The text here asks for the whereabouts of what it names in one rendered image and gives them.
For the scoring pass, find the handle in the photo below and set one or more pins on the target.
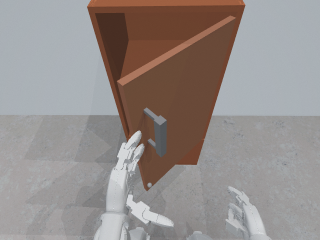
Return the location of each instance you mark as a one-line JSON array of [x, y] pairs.
[[160, 131]]

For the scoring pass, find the cupboard door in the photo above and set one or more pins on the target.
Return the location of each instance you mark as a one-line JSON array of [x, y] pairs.
[[180, 86]]

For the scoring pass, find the left robot thigh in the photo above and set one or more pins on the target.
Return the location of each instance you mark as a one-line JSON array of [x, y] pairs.
[[137, 234]]

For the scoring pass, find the robot left hand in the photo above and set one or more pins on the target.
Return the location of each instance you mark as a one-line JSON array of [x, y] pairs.
[[121, 183]]

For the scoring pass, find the robot right hand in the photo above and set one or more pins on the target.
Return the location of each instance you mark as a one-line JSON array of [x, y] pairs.
[[248, 221]]

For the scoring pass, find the robot left forearm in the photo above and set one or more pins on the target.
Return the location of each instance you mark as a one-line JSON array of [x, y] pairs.
[[114, 227]]

